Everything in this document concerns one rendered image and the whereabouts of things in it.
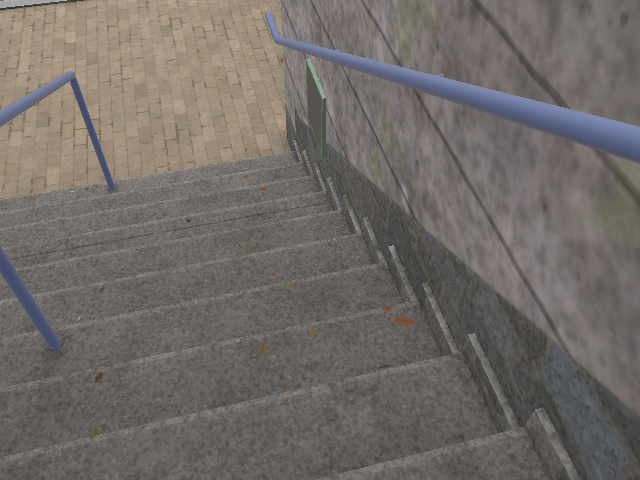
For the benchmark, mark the stairs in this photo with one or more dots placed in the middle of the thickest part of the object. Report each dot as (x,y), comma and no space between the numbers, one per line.
(221,322)

